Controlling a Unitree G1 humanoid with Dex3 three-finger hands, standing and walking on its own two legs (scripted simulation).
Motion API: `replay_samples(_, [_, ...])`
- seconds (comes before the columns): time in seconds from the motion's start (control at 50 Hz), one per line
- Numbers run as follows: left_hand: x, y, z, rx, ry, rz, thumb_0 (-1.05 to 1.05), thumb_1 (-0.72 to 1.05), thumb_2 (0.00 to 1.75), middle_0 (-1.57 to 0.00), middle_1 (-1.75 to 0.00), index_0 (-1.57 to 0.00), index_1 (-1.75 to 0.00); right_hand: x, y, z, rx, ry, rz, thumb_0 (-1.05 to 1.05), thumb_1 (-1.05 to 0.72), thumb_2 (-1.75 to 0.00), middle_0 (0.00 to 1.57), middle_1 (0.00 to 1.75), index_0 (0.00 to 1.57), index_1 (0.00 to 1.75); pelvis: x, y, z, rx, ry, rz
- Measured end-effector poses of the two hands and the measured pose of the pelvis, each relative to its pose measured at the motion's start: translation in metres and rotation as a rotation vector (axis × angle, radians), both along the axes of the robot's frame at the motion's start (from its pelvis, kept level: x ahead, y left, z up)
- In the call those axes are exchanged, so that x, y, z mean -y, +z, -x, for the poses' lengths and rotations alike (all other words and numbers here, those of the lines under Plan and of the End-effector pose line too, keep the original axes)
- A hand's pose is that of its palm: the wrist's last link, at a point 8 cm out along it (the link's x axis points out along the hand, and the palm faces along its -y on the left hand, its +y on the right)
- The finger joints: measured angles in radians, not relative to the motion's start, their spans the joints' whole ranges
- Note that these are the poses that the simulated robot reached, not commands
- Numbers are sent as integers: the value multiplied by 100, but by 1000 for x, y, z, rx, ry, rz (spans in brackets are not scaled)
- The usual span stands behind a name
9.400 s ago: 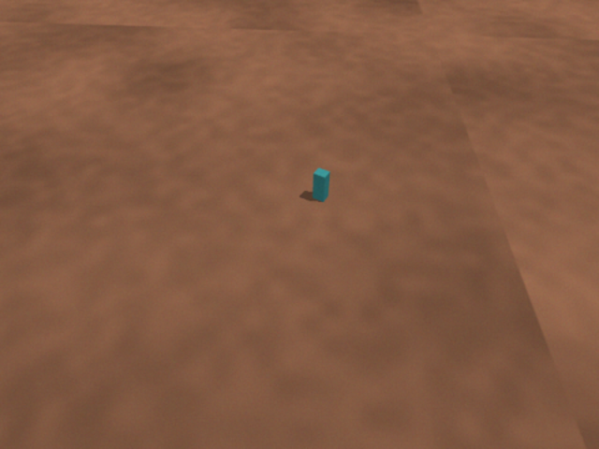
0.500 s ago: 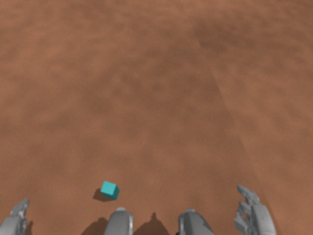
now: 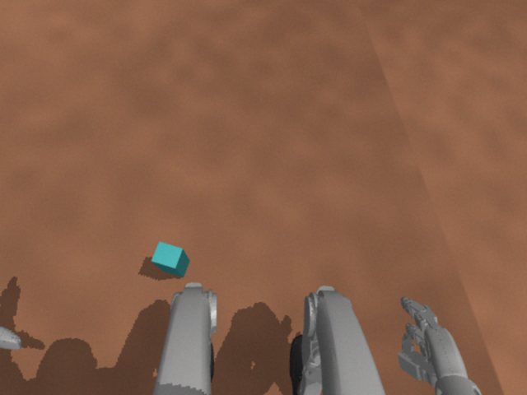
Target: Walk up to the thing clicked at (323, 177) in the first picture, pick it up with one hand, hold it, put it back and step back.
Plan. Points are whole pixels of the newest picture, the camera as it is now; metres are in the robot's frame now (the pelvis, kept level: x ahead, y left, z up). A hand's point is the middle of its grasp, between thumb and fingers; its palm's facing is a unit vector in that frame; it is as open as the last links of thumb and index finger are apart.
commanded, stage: go down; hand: left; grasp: from the side
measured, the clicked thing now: (172, 260) +0.38 +0.22 -0.45
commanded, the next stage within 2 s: approach in 1.40 s
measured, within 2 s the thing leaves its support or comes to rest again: neither
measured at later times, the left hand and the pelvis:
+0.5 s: hand out of the picture +0.30 +0.40 -0.10, palm faces +0.22 -0.96 -0.15, open 17.4 cm; pelvis -0.02 +0.00 -0.08, yaw -2 degrees
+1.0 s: hand (3, 267) +0.30 +0.42 -0.13, palm faces +0.21 -0.97 -0.12, open 17.4 cm; pelvis -0.03 +0.00 -0.13, yaw -3 degrees
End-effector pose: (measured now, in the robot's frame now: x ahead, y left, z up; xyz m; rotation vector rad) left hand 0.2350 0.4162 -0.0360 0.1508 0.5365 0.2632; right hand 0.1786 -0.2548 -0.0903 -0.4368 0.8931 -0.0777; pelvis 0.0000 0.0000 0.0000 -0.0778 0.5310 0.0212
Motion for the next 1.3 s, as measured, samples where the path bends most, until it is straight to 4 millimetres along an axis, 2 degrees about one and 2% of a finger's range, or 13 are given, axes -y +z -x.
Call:
replay_samples(0.14, [-18, -15, -1, 86, 11, -7, -1, -58, 8, -7, -13, -8, -12, -1, -27, 11, -38, 20, 21, 1, -89, -90, 20, 30, 21, 30, -2, -25, 8, -15, -3, 9])
replay_samples(0.4, [-29, -45, -30, 201, -43, 9, -1, -53, 6, -5, -9, -6, -8, 8, -70, 19, -59, 49, 65, 0, -90, -90, 20, 30, 21, 30, 0, -70, 19, -25, -14, 24])
replay_samples(0.68, [-43, -66, -29, 258, -29, 16, -1, -52, 5, -4, -6, -5, -5, 18, -106, 28, -109, 80, 90, 0, -92, -91, 20, 30, 21, 30, 2, -104, 24, -24, -20, 26])
replay_samples(0.84, [-45, -75, -37, 296, -46, 23, -1, -51, 6, -4, -6, -4, -5, 18, -118, 30, -103, 83, 97, 0, -92, -91, 20, 30, 21, 30, 2, -120, 27, -15, -24, 32])
replay_samples(1.3, [-49, -94, -39, 334, -51, 35, -1, -53, 7, -4, -6, -4, -6, 18, -143, 44, -141, 83, 95, 0, -93, -91, 20, 30, 21, 30, 0, -144, 31, -1, -29, 35])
